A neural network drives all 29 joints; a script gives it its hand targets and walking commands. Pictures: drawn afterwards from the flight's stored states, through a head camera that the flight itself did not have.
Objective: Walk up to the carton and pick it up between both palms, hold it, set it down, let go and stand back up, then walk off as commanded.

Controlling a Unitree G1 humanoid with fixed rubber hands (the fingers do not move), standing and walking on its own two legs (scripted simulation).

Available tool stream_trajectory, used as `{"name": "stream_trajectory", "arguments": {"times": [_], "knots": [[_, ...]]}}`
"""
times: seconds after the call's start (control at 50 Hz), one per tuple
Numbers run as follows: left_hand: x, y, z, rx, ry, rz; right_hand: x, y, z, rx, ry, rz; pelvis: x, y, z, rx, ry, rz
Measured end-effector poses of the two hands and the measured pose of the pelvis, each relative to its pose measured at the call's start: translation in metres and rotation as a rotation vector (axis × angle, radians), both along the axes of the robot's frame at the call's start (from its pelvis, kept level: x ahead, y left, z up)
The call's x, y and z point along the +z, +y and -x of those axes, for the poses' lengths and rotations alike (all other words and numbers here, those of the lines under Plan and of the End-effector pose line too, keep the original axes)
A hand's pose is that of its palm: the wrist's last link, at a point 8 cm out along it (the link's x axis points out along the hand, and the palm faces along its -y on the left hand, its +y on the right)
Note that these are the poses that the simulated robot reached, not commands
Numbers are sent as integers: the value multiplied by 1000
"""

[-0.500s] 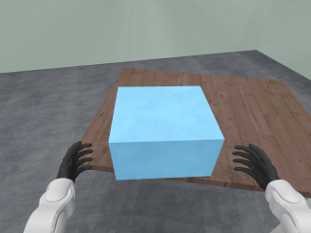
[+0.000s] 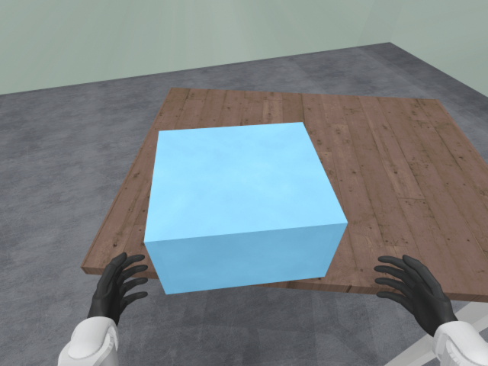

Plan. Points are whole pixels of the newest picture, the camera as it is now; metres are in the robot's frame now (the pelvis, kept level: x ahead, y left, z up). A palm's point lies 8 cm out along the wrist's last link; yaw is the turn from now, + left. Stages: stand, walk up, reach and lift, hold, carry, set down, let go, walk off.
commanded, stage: set down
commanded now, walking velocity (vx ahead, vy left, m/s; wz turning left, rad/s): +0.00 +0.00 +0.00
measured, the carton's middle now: (239, 201) +0.41 +0.03 +0.06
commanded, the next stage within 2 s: let go in 1.22 s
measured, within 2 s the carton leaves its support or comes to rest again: neither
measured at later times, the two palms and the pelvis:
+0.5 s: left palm (91, 345) +0.18 +0.24 +0.01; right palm (421, 332) +0.19 -0.23 +0.04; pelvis +0.00 +0.01 +0.00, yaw -1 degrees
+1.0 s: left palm (95, 357) +0.17 +0.24 -0.03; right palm (417, 336) +0.19 -0.23 +0.03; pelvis +0.00 +0.01 +0.00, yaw -2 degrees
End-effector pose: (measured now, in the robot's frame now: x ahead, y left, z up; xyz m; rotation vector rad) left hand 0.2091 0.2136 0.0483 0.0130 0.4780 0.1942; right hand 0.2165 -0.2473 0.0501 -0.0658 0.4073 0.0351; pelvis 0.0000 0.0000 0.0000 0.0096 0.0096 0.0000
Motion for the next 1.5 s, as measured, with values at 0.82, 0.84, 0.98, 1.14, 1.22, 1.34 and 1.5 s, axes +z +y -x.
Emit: {"name": "stream_trajectory", "arguments": {"times": [0.82, 0.84, 0.98, 1.14, 1.22, 1.34, 1.5], "knots": [[-64, 23, 22, -45, 190, -9, -19, 21, 25, -59, 26, -32, 1, 13, -5, -38, -9, 5], [-67, 24, 23, -45, 202, -7, -19, 21, 26, -61, 24, -30, 1, 13, -5, -40, -9, 5], [-80, 31, 37, -23, 254, -6, -20, 22, 26, -55, 4, -11, 1, 14, -3, -43, -15, 6], [-92, 34, 48, -16, 300, -6, -22, 23, 28, -60, -16, 2, 1, 14, -2, -43, -17, 6], [-102, 35, 55, -18, 348, -6, -24, 24, 29, -70, -24, 2, 1, 15, -3, -43, -16, 6], [-110, 34, 58, -29, 376, -16, -26, 25, 29, -84, -42, 3, 1, 15, -3, -43, -16, 6], [-122, 32, 55, -70, 410, -35, -29, 27, 31, -107, -73, 6, 1, 15, -2, -45, -18, 6]]}}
